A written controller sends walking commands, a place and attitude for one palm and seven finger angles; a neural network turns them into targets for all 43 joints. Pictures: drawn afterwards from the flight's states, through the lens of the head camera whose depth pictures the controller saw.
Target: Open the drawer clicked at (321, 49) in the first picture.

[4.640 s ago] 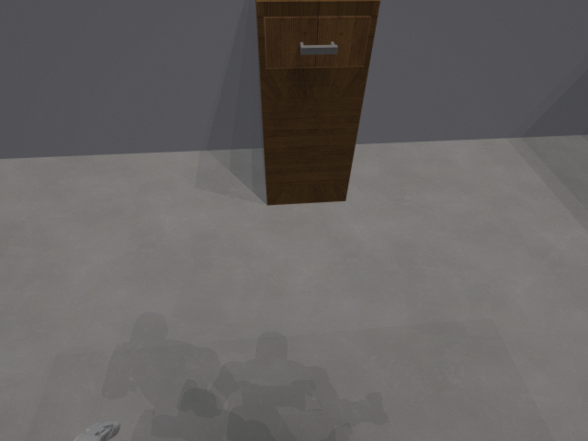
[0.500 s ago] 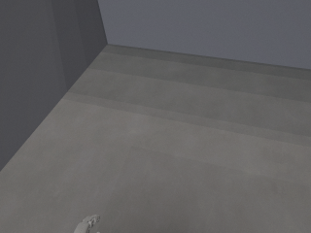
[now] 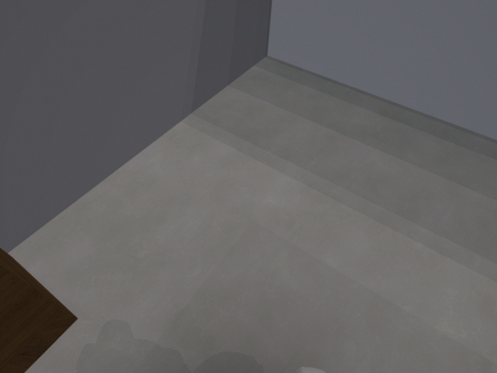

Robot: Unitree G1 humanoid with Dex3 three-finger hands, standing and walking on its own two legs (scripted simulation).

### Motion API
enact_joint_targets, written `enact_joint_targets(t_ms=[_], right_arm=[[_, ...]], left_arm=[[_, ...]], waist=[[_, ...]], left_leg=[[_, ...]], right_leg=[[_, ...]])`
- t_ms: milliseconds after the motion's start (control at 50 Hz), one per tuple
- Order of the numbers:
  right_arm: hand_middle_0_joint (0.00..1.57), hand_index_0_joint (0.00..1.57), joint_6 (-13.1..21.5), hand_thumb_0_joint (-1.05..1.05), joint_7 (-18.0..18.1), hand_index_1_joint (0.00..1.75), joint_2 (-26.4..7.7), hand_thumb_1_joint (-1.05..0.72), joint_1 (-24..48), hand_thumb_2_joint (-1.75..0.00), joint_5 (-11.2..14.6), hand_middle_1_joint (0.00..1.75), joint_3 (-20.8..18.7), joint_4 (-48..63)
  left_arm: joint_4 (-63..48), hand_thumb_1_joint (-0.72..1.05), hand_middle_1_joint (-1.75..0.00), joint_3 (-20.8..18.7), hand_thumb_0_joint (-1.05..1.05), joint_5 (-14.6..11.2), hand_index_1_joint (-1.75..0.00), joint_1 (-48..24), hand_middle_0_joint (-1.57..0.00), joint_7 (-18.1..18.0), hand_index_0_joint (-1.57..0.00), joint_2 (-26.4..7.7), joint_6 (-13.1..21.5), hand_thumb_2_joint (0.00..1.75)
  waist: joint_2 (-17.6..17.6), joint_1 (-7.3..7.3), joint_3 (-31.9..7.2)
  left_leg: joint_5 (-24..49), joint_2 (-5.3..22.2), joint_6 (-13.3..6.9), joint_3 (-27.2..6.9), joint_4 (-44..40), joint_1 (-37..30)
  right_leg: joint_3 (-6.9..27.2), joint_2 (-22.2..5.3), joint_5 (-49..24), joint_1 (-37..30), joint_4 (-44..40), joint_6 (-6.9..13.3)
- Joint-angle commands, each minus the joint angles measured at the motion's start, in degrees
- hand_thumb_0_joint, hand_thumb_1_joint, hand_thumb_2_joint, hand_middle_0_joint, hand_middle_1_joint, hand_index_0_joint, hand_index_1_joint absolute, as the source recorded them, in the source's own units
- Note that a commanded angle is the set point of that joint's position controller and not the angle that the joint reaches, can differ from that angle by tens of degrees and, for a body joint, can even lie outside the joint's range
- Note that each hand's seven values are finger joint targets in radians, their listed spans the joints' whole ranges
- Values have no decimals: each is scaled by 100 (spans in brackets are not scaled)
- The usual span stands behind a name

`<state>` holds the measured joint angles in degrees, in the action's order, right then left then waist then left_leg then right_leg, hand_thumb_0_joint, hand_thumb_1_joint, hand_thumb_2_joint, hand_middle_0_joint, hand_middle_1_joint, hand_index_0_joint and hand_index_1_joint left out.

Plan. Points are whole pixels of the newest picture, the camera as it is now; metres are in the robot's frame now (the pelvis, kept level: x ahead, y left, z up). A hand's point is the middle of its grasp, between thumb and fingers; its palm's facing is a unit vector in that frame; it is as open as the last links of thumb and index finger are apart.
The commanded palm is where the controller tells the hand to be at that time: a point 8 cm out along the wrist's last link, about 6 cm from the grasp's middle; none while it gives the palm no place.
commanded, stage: turn to face it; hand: left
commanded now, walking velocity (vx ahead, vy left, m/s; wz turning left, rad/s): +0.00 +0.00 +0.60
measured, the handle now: out of the picture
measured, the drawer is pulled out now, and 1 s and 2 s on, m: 0.00 0.00 0.00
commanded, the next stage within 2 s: take the last steps up to it in 1.52 s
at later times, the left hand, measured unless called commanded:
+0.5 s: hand out of the picture -0.05 +0.16 -0.16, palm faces +0.36 -0.90 -0.24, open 7.4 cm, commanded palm none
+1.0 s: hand out of the picture -0.06 +0.22 -0.14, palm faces +0.58 -0.76 -0.29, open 7.4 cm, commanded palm none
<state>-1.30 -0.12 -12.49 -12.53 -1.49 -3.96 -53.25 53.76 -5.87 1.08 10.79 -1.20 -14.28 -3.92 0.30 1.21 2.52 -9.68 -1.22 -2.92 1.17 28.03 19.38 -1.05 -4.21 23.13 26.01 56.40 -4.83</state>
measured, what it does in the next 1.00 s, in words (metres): steps on the spot, turning left: right foot, then left foot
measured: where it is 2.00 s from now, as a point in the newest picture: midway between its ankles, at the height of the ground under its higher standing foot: outside the picture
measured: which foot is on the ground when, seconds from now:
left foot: down 0.00-0.16, up 0.18-0.56, down 0.58-1.00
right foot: up 0.00-0.14, down 0.16-0.58, up 0.60-1.00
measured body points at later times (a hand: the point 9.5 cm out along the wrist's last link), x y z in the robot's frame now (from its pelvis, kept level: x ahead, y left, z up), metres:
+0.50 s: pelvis -0.03 -0.04 +0.00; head +0.01 -0.03 +0.45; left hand -0.07 +0.20 -0.14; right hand +0.14 -0.27 -0.14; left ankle -0.08 +0.09 -0.70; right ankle -0.01 -0.16 -0.74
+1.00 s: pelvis -0.05 -0.03 +0.00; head -0.02 -0.02 +0.45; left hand -0.09 +0.26 -0.12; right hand +0.15 -0.21 -0.15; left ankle -0.09 +0.08 -0.74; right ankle +0.03 -0.14 -0.72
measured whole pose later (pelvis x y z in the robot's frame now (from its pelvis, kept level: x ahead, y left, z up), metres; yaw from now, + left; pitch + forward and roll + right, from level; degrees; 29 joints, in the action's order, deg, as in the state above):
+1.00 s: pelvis -0.05 -0.03 +0.00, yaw +37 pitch +0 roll +0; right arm -2.7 -0.8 -13.0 -12.4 -1.5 -3.7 -53.3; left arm 49.0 -3.8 0.5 6.2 -1.2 -13.6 -2.7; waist -1.2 2.6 3.6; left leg -12.7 -3.8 -1.0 -6.5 29.9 17.4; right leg 0.0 -2.2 23.0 19.9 41.7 -4.8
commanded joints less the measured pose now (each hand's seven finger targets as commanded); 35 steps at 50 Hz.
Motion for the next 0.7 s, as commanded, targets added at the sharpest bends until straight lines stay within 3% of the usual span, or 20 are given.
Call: enact_joint_targets(t_ms=[0,60,100,120,140,160,180,200,240,260,320,420,460,520,540,560,580,600,620,680], right_arm=[[20,20,26,0,49,30,-1159,-90,-139,-90,-4,30,-326,382],[20,20,-29,0,14,30,-1208,-90,117,-90,-9,30,-360,469],[20,20,-70,0,-18,30,-1117,-90,398,-90,38,30,-359,597],[20,20,-107,0,-47,30,-762,-90,367,-90,89,30,-323,673],[20,20,-102,0,-56,30,-468,-90,376,-90,72,30,-264,848],[20,20,-113,0,-70,30,-859,-90,542,-90,6,30,-332,819],[20,20,-176,0,-113,30,-850,-90,372,-90,-19,30,-347,661],[20,20,-213,0,-138,30,-772,-90,263,-90,-22,30,-353,531],[20,20,-217,0,-180,30,-684,-90,39,-90,8,30,-319,403],[20,20,-205,0,-188,30,-626,-90,72,-90,14,30,-288,391],[20,20,-206,0,-180,30,-585,-90,500,-90,33,30,-229,491],[20,20,-156,0,-185,30,-473,-90,959,-90,71,30,-122,634],[20,20,-112,0,-178,30,-447,-90,890,-90,84,30,-98,648],[20,20,-34,0,-153,30,-649,-90,354,-90,71,30,-142,528],[20,20,24,0,-150,30,-1015,-90,1,-90,63,30,-233,450],[20,20,78,0,-98,30,-1679,-90,-418,-90,43,30,-416,410],[20,20,36,0,-51,30,-1847,-90,-817,-90,86,30,-440,218],[20,20,42,0,2,30,-1659,-90,-728,-90,54,30,-390,170],[20,20,66,0,55,30,-1496,-90,-433,-90,39,30,-357,246],[20,20,90,0,76,30,-1187,-90,300,-90,35,30,-220,479]], left_arm=[[-571,90,-30,36,0,-53,-30,-135,-20,-1,-20,-228,191,90],[-527,90,-30,45,0,-82,-30,246,-20,-18,-20,-237,236,90],[-421,90,-30,-1,0,-79,-30,827,-20,-46,-20,-389,284,90],[-434,90,-30,-77,0,16,-30,1007,-20,-85,-20,-807,342,90],[-592,90,-30,-136,0,83,-30,762,-20,-110,-20,-1375,355,90],[-726,90,-30,-56,0,16,-30,382,-20,-142,-20,-1208,334,90],[-812,90,-30,-14,0,5,-30,-76,-20,-138,-20,-879,391,90],[-852,90,-30,35,0,-4,-30,-298,-20,-107,-20,-779,405,90],[-844,90,-30,124,0,-1,-30,-325,-20,-89,-20,-550,443,90],[-802,90,-30,128,0,10,-30,-161,-20,-89,-20,-560,467,90],[-628,90,-30,104,0,26,-30,417,-20,-98,-20,-685,458,90],[-494,90,-30,12,0,74,-30,666,-20,-69,-20,-977,398,90],[-462,90,-30,-31,0,92,-30,677,-20,-55,-20,-1051,371,90],[-451,90,-30,-60,0,15,-30,539,-20,-16,-20,-1048,324,90],[-497,90,-30,-40,0,-28,-30,517,-20,1,-20,-900,300,90],[-792,90,-30,46,0,-65,-30,326,-20,53,-20,-492,298,90],[-962,90,-30,114,0,-9,-30,-137,-20,18,-20,-468,245,90],[-934,90,-30,100,0,6,-30,-274,-20,5,-20,-489,206,90],[-853,90,-30,65,0,-8,-30,-330,-20,0,-20,-436,205,90],[-632,90,-30,31,0,-19,-30,-71,-20,67,-20,-516,210,90]], waist=[[-876,115,-581],[-1001,-24,-615],[-767,-326,-644],[435,-409,-564],[1980,-398,-338],[1259,-300,-141],[1168,-26,47],[1006,84,180],[849,191,203],[865,107,111],[937,-205,-144],[1100,-447,-227],[1299,-482,-351],[1036,-182,-701],[162,24,-960],[-1782,312,-1074],[-1575,479,-1111],[-1154,408,-921],[-1450,322,-738],[-1045,-11,-438]], left_leg=[[114,1514,-724,-2089,-1065,-830],[263,1294,-593,-2159,-926,-412],[-295,919,-240,-1951,-532,414],[-1185,258,202,-1285,685,1389],[-2108,-419,609,-318,2340,2148],[-2063,-13,470,-634,3284,1712],[-1576,123,459,-705,3710,1592],[-1310,156,533,-498,4074,1510],[-910,229,648,-286,4284,1548],[-893,248,700,-186,4149,1566],[-1157,339,799,11,3491,1539],[-1547,367,734,398,2034,860],[-1608,292,655,544,1479,522],[-468,222,535,625,-22,-533],[572,645,363,24,-572,-1611],[3017,2234,-396,-2068,-593,-2579],[4084,2654,-945,-2191,-507,-2415],[3662,2438,-980,-1819,-519,-2107],[3297,2091,-869,-1724,-543,-1810],[2425,1497,-551,-1236,-677,-1173]], right_leg=[[55,98,214,8,-796,22],[-42,296,51,-795,-1771,110],[-92,217,-736,-1969,-3188,202],[998,-861,-31,-2528,-4261,556],[2619,-2359,106,-2201,-4710,1159],[2110,-2422,-15,-1222,-4647,1273],[1536,-1949,-24,-848,-4633,1107],[1141,-1657,-391,-765,-4473,992],[301,-1286,-1506,-1038,-4073,884],[93,-1268,-1909,-1379,-3938,889],[-42,-1458,-2564,-2076,-3718,1048],[-284,-1760,-3202,-2160,-3405,1163],[-405,-1791,-3499,-2238,-3168,1106],[-883,-1602,-3288,-2002,-2300,674],[-1030,-1390,-2529,-1178,-1340,386],[-1133,-558,743,659,-77,-110],[-480,-415,1593,948,674,-95],[-201,-499,1254,961,975,-36],[-90,-478,906,996,1096,-41],[5,-338,115,623,1026,-80]])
